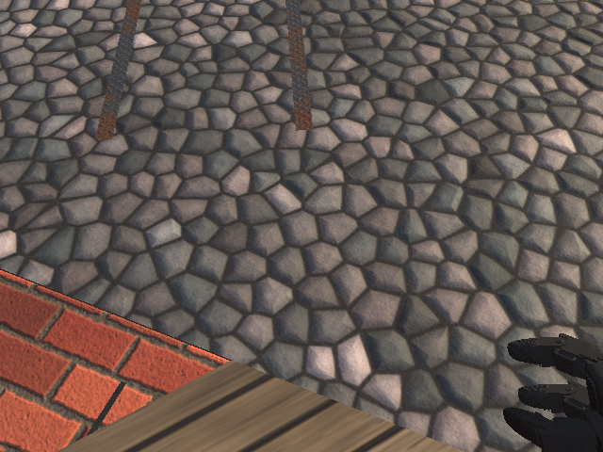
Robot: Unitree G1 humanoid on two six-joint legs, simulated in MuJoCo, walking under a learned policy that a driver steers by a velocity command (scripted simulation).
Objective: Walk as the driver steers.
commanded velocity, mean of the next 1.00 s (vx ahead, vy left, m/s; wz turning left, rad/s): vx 1.00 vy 0.00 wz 0.94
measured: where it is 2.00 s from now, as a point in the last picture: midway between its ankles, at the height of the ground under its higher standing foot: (30, 135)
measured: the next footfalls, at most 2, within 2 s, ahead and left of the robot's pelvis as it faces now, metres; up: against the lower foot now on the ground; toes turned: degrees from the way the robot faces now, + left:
left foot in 0.06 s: +0.25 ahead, +0.03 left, +0.00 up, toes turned +8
right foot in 0.46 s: +0.67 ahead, -0.06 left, +0.00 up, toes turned +30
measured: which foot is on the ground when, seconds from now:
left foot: up 0.00-0.04, down 0.06-0.46, up 0.48-0.90, down 0.92-1.00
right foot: down 0.00-0.06, up 0.08-0.44, down 0.46-0.92, up 0.94-1.00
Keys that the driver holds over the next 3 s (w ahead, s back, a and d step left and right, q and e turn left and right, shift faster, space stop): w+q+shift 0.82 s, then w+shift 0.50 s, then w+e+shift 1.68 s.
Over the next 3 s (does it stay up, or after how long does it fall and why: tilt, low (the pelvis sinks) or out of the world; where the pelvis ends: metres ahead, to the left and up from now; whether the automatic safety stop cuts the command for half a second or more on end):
stays up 2.22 1.26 0.00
